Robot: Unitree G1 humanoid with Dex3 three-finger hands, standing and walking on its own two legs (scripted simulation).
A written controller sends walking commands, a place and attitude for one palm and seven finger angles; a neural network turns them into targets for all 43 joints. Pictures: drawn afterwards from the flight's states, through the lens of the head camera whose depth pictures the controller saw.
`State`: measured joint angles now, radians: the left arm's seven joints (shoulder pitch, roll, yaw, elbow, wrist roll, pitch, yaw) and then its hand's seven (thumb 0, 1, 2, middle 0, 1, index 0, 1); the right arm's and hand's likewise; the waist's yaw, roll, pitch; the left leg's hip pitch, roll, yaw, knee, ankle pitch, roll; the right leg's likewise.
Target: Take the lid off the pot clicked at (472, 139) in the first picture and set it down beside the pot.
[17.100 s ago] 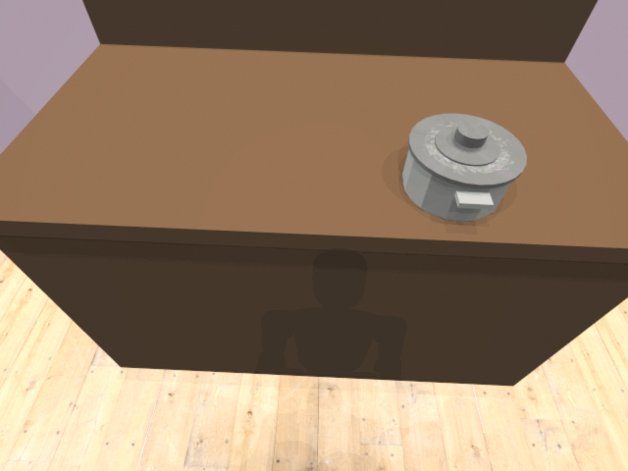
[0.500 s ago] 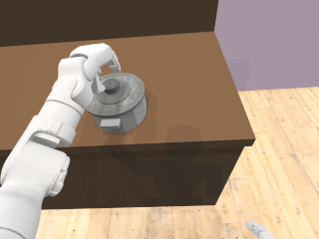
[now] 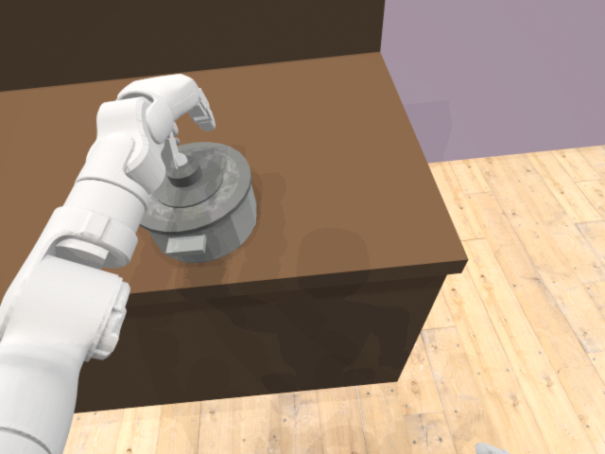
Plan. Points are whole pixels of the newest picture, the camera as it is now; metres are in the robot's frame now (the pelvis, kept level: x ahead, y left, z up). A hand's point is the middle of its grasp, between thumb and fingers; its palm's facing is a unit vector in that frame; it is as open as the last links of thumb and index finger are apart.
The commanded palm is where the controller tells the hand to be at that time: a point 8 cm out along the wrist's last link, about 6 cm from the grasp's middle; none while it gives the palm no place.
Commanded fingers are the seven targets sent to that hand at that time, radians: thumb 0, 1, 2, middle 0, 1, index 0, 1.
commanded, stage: move the open hand above the knob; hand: left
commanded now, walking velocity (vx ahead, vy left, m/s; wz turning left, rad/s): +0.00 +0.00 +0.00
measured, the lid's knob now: (183, 171) +0.49 +0.17 +0.11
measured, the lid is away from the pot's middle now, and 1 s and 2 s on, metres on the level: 0.00 0.00 0.00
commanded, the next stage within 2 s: lower the open fingers around the knob in 0.34 s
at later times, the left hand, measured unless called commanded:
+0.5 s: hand (160, 151) +0.45 +0.17 +0.18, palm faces -0.31 -0.08 -0.95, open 9.9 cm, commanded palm +0.45 +0.17 +0.24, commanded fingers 0.00 -0.33 1.56 -0.86 -0.08 -0.86 -0.08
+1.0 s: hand (172, 168) +0.46 +0.17 +0.14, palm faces -0.37 -0.10 -0.92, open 9.9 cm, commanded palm +0.45 +0.17 +0.20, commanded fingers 0.00 -0.33 1.56 -0.86 -0.08 -0.86 -0.08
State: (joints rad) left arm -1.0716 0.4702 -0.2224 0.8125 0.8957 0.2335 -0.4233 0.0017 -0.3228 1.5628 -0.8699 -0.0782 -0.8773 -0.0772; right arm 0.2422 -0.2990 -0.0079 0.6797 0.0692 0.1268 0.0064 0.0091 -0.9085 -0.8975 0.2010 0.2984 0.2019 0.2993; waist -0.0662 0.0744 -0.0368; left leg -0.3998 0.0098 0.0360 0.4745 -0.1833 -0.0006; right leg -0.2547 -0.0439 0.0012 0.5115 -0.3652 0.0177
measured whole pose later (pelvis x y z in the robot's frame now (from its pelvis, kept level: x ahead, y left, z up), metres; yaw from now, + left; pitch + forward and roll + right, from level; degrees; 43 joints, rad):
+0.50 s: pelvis -0.01 +0.00 +0.00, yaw +1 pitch +5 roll +1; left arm -1.10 0.46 -0.27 0.86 0.88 0.26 -0.44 0.00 -0.32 1.56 -0.87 -0.08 -0.88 -0.08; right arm 0.18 -0.28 0.01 0.66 0.08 0.13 0.00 0.01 -0.91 -0.90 0.20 0.30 0.20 0.30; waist -0.05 0.07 -0.04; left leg -0.40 0.00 0.02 0.48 -0.17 0.00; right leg -0.24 -0.05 -0.02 0.52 -0.36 0.02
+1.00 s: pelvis -0.01 +0.01 +0.00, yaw +0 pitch +6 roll +0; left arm -1.05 0.45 -0.22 0.90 0.89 0.23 -0.43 0.00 -0.32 1.56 -0.87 -0.08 -0.88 -0.08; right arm 0.26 -0.28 -0.01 0.68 0.07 0.11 0.00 0.01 -0.91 -0.90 0.20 0.30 0.20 0.30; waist -0.08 0.07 -0.04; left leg -0.42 0.01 0.03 0.49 -0.18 0.01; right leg -0.26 -0.04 0.00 0.50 -0.35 0.03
